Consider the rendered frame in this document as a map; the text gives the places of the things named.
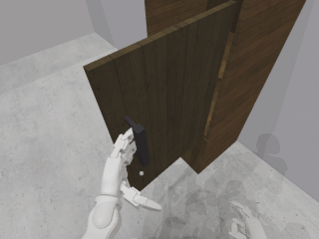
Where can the robot left hand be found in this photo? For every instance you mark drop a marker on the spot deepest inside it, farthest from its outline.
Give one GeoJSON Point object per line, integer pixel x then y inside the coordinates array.
{"type": "Point", "coordinates": [115, 170]}

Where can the left robot forearm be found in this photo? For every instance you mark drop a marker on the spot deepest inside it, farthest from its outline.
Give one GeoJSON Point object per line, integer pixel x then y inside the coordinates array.
{"type": "Point", "coordinates": [105, 219]}

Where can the cupboard door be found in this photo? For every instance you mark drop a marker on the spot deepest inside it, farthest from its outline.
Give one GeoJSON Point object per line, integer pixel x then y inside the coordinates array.
{"type": "Point", "coordinates": [165, 82]}

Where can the robot right hand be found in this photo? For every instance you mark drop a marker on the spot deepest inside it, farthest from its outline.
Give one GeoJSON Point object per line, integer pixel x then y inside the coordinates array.
{"type": "Point", "coordinates": [250, 229]}

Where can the handle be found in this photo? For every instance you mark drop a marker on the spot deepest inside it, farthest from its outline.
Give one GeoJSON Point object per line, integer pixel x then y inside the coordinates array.
{"type": "Point", "coordinates": [140, 137]}

